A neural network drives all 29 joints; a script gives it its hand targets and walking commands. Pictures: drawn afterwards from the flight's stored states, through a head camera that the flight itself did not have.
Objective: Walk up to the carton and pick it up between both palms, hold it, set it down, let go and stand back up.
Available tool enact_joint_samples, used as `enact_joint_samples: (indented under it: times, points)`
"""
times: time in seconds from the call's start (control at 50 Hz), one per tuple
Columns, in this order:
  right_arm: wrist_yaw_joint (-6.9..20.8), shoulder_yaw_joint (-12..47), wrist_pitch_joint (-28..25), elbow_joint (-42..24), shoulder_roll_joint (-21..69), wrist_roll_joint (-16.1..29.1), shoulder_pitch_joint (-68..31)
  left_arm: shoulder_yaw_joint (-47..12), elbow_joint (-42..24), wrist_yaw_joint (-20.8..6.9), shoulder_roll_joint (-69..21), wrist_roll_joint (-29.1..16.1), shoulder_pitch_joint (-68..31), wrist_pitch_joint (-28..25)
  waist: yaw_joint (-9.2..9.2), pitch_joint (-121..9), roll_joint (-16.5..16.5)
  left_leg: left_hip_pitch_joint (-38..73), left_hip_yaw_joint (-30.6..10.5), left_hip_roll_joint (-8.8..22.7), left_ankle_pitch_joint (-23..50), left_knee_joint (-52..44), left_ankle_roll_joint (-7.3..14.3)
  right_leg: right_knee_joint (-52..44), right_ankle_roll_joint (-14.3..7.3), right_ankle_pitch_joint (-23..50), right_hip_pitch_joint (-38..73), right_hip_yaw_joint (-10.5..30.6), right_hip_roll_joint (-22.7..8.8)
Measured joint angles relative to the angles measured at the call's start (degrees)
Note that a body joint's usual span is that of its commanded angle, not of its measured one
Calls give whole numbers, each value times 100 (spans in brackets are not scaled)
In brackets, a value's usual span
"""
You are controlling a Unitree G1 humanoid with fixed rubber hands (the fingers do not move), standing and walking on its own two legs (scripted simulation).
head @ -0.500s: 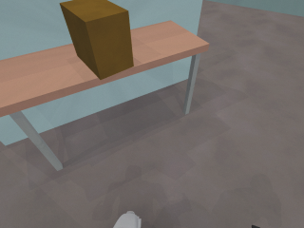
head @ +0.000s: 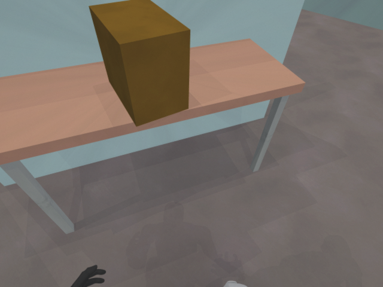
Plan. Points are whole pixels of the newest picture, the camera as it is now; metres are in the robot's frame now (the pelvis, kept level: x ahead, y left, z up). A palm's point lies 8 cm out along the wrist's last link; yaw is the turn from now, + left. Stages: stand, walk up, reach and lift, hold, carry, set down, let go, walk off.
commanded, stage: walk up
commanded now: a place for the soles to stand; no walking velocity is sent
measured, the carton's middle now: (141, 60) +0.82 +0.16 +0.07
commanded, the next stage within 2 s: none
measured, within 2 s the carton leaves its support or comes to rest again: neither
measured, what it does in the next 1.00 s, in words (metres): walks ahead, turning left: left foot, then right foot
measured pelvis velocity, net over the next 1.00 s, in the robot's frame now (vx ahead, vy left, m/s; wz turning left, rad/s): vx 0.26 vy -0.04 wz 0.36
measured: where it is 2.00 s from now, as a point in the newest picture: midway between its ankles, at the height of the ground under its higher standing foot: (195, 279)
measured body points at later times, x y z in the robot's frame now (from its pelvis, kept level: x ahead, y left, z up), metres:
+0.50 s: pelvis +0.18 +0.01 -0.01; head +0.18 +0.05 +0.44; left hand +0.17 +0.30 -0.15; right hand +0.34 -0.23 -0.08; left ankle +0.21 +0.13 -0.71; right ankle +0.16 -0.12 -0.64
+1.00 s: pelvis +0.26 -0.04 +0.00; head +0.29 -0.03 +0.44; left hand +0.31 +0.26 -0.10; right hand +0.47 -0.25 -0.11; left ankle +0.23 +0.07 -0.71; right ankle +0.38 -0.14 -0.71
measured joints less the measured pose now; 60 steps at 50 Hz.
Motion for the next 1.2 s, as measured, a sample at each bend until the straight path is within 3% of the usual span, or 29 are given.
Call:
enact_joint_samples:
  times: [0.06, 0.12, 0.16, 0.24, 0.32, 0.36, 0.38, 0.44, 0.52, 0.58, 0.66, 0.72, 0.78, 0.86, 0.92, 0.98, 1.2]
  points:
    - [22, -25, 117, 53, -30, 10, 84, -29, -30, 111, -47, 93, 97, -54, 128, -121, 332, -393, -220, 56, -619, 1381, 84, 611, 67, -475, -4, -285, 104]
    - [41, 0, 244, 23, -64, -75, -47, -44, 142, 227, -76, 37, 205, -16, 287, -90, 466, -965, 60, 28, -320, 2743, 48, 648, 8, -833, 322, -447, 46]
    - [71, -24, 246, -34, -96, -50, -184, -51, 280, 268, -87, 42, 296, -16, 386, -27, 571, -1280, 198, 97, -85, 2923, 9, 451, 5, -885, 625, -590, 21]
    - [161, -71, 186, -239, -74, 67, -500, -23, 549, 294, 10, 48, 474, -1, 569, 105, 604, -1552, 314, 279, 108, 1868, -33, -13, 47, -922, 1183, -843, -34]
    - [221, -88, 35, -474, 44, 104, -757, 33, 672, 279, 251, 36, 623, 60, 691, 213, 352, -1286, 463, 365, 697, 211, 106, -13, 118, -1200, 1507, -1015, -202]
    - [192, -113, -65, -586, 66, 75, -778, 52, 702, 259, 350, 5, 706, 135, 692, 236, 148, -1049, 538, 217, 1372, -173, 186, 433, 82, -1603, 1530, -1017, -421]
    - [145, -122, -100, -627, 67, 44, -787, 55, 723, 239, 370, -6, 726, 188, 677, 267, 26, -1053, 590, 111, 1362, 32, 209, 867, 9, -1771, 1440, -910, -546]
    - [-42, -66, -77, -590, 97, 29, -733, 41, 731, 166, 397, -8, 646, 493, 551, 273, -148, -990, 540, 0, 754, 457, 271, 2470, 5, -2018, 859, -248, -241]
    - [-179, 48, -39, -429, 215, -8, -495, 70, 632, 134, 448, 68, 299, 569, 423, 323, -420, -587, 423, -14, 689, 130, 179, 3212, 131, -1475, 109, -57, -53]
    - [-193, 78, -62, -329, 241, -42, -317, 75, 481, 88, 415, 50, 109, 525, 292, 308, -512, -335, 323, 15, 711, -190, 109, 2825, 236, -1269, -264, -1, -93]
    - [-186, 70, -27, -358, 146, -30, -194, -7, 328, 109, 240, -71, -145, 449, 118, 327, -365, -239, 122, 95, 635, -291, -70, 1373, 196, -883, -288, 39, -182]
    - [-141, 91, 89, -437, 10, 70, -225, -79, 253, 153, 125, -98, -230, 313, 42, 344, -134, -378, -67, 183, 307, 144, -247, 71, 124, 118, 125, -44, -104]
    - [-149, 96, 241, -412, -109, 212, -423, -155, 287, 209, -29, -107, -376, 311, 73, 380, 245, -603, -303, 243, -290, 838, -224, 425, 160, -283, 55, -257, 37]
    - [-200, 55, 409, -376, -199, 196, -640, -188, 213, 312, -145, -159, -585, 402, 235, 347, 440, -835, -78, 30, -923, 1727, -173, 596, 54, -521, 51, -377, -56]
    - [-170, 41, 388, -360, -188, 189, -790, -175, 163, 346, -102, -131, -666, 417, 319, 330, 486, -701, 191, 53, -783, 1164, -142, 559, 81, -524, 77, -498, -132]
    - [-86, 59, 300, -317, -65, 159, -946, -134, 188, 325, 73, -155, -677, 457, 368, 373, 240, -405, 379, -76, 322, 260, 68, 647, 163, -569, 64, -458, -315]
    - [78, 160, 259, -247, -31, 245, -1174, -140, 452, 250, 154, -252, -252, 359, 432, -39, 162, -182, 69, -70, 491, -386, 59, -253, 143, -244, 540, -748, -222]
